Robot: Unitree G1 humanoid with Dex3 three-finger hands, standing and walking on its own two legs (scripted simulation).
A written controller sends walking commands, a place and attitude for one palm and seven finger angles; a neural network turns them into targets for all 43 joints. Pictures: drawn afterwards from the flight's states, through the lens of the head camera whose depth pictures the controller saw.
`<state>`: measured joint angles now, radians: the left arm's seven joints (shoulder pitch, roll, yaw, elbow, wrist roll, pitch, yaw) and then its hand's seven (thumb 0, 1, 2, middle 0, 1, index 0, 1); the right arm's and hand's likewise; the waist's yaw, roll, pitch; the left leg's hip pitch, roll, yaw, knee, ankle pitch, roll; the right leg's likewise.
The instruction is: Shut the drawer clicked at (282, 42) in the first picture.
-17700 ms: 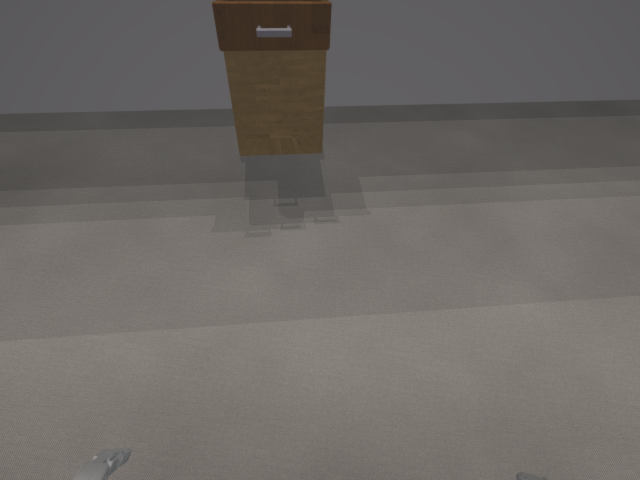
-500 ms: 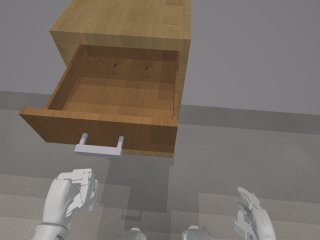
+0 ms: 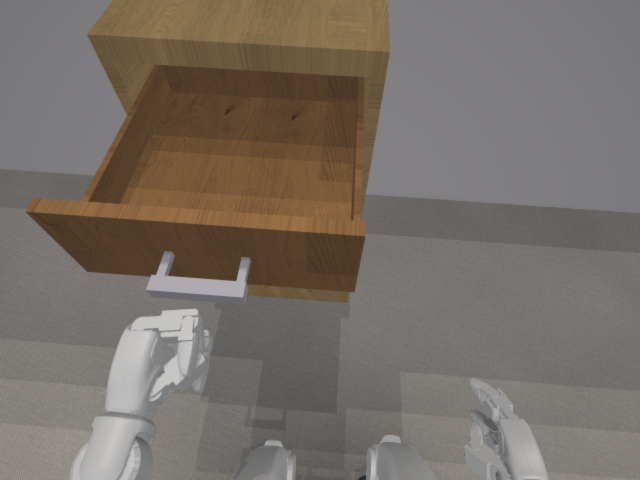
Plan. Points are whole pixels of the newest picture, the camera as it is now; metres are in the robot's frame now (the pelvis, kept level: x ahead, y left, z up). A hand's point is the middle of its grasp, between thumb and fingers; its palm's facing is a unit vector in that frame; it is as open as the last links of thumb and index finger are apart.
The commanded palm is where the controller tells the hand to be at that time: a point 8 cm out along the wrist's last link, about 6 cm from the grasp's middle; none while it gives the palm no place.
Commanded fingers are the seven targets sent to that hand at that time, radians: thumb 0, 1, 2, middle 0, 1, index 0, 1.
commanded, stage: bring the fist close to the handle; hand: left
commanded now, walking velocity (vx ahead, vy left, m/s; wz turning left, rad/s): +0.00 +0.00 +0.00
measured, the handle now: (202, 275) +0.35 +0.16 +0.04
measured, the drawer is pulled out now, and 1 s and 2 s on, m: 0.28 0.25 0.11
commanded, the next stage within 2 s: push the drawer shut in 0.14 s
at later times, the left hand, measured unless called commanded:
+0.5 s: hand (215, 345) +0.26 +0.13 +0.04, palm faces -0.08 -1.00 -0.04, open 3.2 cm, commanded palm +0.25 +0.20 +0.05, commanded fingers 0.00 0.90 0.90 -1.40 -1.60 -1.40 -1.60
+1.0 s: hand (216, 310) +0.30 +0.14 +0.04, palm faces -0.07 -1.00 -0.06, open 2.7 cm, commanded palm +0.31 +0.19 +0.05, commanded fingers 0.00 0.90 0.90 -1.40 -1.60 -1.40 -1.60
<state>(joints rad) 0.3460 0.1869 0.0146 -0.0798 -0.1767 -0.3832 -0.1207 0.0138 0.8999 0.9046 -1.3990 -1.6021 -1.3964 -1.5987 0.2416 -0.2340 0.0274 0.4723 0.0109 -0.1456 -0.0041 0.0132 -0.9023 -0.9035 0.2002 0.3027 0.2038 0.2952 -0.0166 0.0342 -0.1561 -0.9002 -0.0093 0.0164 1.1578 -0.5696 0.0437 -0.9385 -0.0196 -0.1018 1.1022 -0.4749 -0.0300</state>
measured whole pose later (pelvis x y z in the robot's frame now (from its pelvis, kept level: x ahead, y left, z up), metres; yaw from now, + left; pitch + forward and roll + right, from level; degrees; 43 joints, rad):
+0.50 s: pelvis +0.00 -0.01 +0.00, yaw +0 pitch +18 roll -2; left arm 0.23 0.21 0.03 0.02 -0.18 -0.37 -0.15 0.01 0.90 0.90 -1.40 -1.60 -1.40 -1.60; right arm 0.22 -0.24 0.03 0.48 0.01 -0.14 -0.02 0.01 -0.90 -0.90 0.20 0.30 0.20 0.30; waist -0.03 0.03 -0.15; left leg -0.92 0.00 0.00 1.18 -0.58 0.03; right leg -0.95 -0.01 -0.12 1.12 -0.48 -0.05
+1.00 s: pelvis -0.02 -0.01 +0.00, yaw +1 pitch +18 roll -2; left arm -0.09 0.23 0.05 0.30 -0.18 -0.38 -0.14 -0.07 0.77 0.97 -1.40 -1.60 -1.40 -1.60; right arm 0.20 -0.25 0.04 0.58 0.02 -0.14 -0.03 0.01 -0.90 -0.90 0.20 0.30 0.20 0.30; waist -0.02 0.03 -0.13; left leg -0.94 -0.01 -0.01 1.17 -0.53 0.03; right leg -0.97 -0.03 -0.13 1.11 -0.45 -0.05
